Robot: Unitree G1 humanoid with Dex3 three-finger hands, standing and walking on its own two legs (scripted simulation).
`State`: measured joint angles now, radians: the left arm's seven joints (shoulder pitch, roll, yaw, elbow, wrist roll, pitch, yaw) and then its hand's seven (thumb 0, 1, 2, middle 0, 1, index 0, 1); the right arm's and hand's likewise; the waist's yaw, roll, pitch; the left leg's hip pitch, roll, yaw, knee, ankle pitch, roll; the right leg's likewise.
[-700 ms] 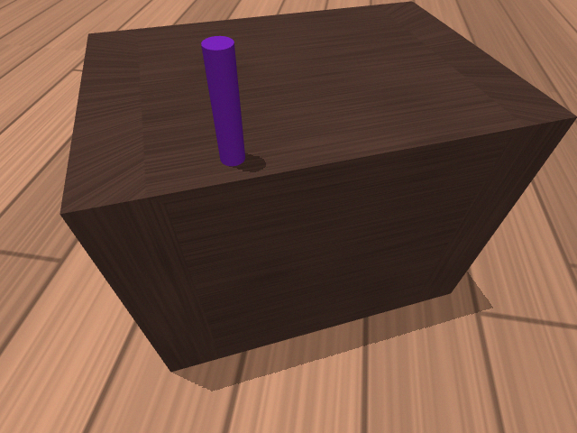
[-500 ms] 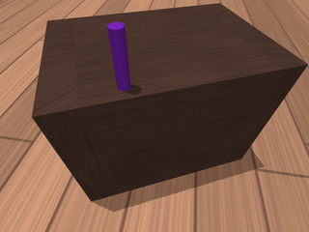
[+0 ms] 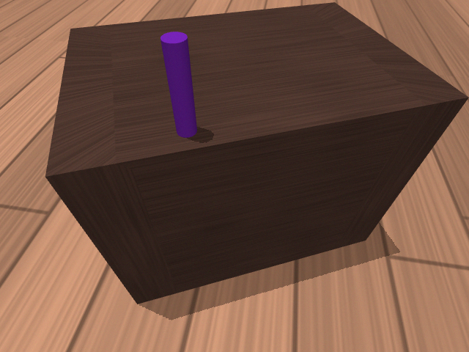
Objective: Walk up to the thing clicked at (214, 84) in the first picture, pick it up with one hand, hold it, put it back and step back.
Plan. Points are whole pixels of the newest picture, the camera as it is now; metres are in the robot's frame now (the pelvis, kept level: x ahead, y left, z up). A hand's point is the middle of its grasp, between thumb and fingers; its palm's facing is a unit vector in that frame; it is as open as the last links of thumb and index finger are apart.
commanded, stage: stand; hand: right
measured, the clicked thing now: (181, 90) +0.59 +0.13 +0.13
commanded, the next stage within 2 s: walk up in 0.42 s
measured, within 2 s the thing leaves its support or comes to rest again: neither
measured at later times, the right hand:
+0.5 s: hand out of the picture +0.08 -0.25 -0.16, palm faces -0.10 +0.94 -0.33, open 7.3 cm
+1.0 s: hand (284, 337) +0.19 -0.09 -0.16, palm faces -0.24 +0.92 -0.31, open 7.3 cm
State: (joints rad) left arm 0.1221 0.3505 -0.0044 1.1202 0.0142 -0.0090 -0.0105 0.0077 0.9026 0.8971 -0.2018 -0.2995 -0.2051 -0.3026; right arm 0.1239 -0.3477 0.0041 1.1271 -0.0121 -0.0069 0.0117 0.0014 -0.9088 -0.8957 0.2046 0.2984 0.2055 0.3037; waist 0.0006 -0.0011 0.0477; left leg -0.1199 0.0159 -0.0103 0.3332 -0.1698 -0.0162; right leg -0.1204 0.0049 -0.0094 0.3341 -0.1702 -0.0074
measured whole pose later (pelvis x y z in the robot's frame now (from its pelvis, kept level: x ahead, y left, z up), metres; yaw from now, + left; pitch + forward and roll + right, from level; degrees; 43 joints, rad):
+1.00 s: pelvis +0.09 +0.16 -0.02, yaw +14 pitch -2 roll +0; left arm 0.23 0.43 0.05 0.92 0.01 -0.05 0.01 0.01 0.90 0.90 -0.20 -0.30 -0.21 -0.30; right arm 0.30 -0.37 -0.07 0.83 -0.04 0.03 0.09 0.00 -0.91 -0.90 0.21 0.30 0.21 0.30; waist -0.04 -0.01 0.10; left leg -0.28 -0.02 -0.01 0.60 -0.28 0.03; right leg -0.42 -0.08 -0.06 0.96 -0.49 -0.04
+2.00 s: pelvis +0.14 +0.21 -0.02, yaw +20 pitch -3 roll +0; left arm 0.10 0.38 0.02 1.00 0.01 0.02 -0.03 0.01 0.90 0.90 -0.20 -0.30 -0.21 -0.30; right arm 0.13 -0.38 -0.01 0.99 -0.01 -0.02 -0.01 0.00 -0.91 -0.90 0.21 0.30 0.21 0.30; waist 0.00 0.00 0.09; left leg -0.27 0.03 -0.03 0.62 -0.31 -0.03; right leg -0.24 -0.03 0.00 0.62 -0.34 0.02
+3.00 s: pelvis +0.15 +0.22 +0.00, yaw +20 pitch -2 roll +0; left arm 0.10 0.35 0.03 1.14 0.01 0.02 -0.02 0.01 0.90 0.90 -0.20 -0.30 -0.20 -0.30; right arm 0.08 -0.34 -0.01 1.13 -0.01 -0.02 0.00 0.00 -0.91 -0.90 0.21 0.30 0.21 0.30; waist 0.01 -0.01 0.04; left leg -0.14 0.03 -0.02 0.35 -0.17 -0.03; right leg -0.12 -0.03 0.01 0.34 -0.19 0.03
